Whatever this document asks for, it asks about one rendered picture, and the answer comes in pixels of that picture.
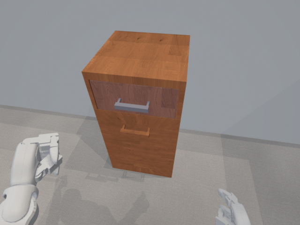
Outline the cabinet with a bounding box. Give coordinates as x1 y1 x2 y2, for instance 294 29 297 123
82 30 190 178

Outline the robot right hand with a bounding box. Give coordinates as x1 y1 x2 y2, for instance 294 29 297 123
215 188 252 225

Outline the drawer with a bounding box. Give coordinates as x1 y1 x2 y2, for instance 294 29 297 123
90 80 179 119

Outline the handle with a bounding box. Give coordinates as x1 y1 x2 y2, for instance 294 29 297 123
114 98 150 113
120 128 150 138

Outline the robot left forearm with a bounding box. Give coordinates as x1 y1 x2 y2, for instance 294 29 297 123
0 184 39 225

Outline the robot left hand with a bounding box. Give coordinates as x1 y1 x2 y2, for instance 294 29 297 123
10 133 62 187

